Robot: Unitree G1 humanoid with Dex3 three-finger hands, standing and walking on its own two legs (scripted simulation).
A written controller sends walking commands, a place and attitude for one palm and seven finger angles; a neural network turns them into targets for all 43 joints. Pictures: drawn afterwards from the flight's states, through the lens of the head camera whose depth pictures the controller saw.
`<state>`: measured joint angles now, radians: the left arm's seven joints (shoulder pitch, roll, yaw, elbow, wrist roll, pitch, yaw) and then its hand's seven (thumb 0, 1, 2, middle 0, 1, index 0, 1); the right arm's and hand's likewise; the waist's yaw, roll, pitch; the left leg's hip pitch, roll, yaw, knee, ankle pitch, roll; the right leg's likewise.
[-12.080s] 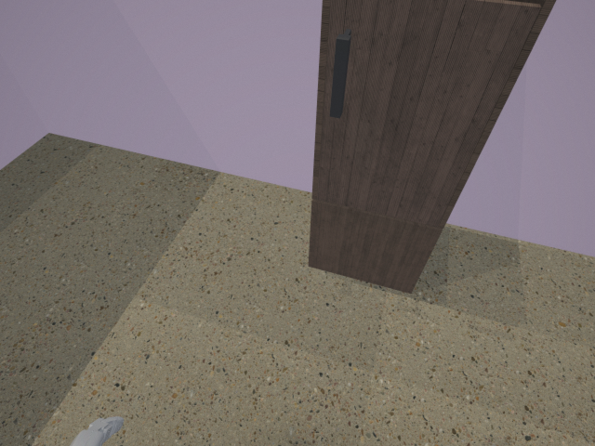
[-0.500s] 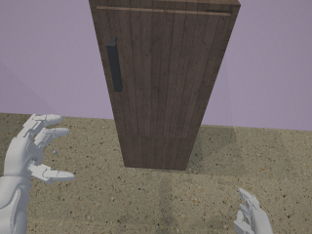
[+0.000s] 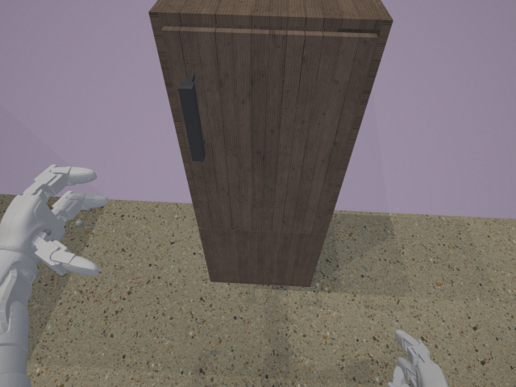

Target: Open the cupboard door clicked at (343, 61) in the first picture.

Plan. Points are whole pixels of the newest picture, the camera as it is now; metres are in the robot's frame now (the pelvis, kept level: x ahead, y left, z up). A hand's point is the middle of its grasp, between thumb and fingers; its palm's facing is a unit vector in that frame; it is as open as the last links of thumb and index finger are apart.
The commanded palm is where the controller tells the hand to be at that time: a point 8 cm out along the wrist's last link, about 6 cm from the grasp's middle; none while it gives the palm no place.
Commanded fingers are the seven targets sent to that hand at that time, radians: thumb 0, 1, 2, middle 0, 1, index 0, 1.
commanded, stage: raise the hand with hooked fingers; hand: left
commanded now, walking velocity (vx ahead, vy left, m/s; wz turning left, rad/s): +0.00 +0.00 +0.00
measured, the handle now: (195, 118) +0.59 +0.18 +0.10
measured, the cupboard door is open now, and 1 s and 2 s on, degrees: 0 0 0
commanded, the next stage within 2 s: move the hooked fingers beside the handle in 0.36 s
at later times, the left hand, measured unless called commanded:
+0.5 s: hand (97, 231) +0.28 +0.25 +0.12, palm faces +0.07 -1.00 -0.02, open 14.0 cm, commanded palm +0.26 +0.30 +0.12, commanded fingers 0.00 -0.50 0.30 -0.30 -1.20 -0.30 -1.20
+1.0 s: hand (121, 188) +0.37 +0.25 +0.11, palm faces +0.05 -1.00 +0.00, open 14.0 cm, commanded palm +0.34 +0.30 +0.11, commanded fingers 0.00 -0.50 0.30 -0.30 -1.20 -0.30 -1.20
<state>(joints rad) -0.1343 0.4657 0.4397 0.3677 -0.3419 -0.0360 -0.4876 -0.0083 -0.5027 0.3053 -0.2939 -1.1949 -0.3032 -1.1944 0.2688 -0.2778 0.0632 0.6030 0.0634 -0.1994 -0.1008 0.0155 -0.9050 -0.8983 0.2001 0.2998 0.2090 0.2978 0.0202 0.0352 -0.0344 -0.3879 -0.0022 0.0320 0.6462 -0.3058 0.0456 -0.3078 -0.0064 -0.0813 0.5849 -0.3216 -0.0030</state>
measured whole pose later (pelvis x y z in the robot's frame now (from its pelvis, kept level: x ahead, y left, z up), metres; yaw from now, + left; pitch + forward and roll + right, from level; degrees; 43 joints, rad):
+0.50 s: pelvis -0.01 -0.03 +0.00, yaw +0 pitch +2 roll -1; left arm -0.11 0.42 0.44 0.38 -0.34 -0.09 -0.46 -0.01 -0.50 0.30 -0.30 -1.20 -0.31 -1.20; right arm 0.26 -0.27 0.06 0.61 0.06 -0.21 -0.10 0.02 -0.91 -0.90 0.20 0.30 0.21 0.30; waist 0.03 0.04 -0.03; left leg -0.37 0.02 0.02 0.64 -0.29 0.01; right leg -0.31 0.02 -0.09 0.60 -0.32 -0.04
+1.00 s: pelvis +0.00 -0.02 -0.01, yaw -1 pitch +6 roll -1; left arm -0.44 0.51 0.46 0.75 -0.27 -0.15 -0.46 -0.01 -0.50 0.31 -0.30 -1.20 -0.31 -1.19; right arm 0.32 -0.30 0.04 0.63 0.07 -0.15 -0.09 0.01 -0.91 -0.90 0.20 0.30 0.21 0.30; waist -0.03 0.03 -0.04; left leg -0.47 0.03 0.04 0.69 -0.32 0.02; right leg -0.41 0.02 -0.07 0.66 -0.34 -0.03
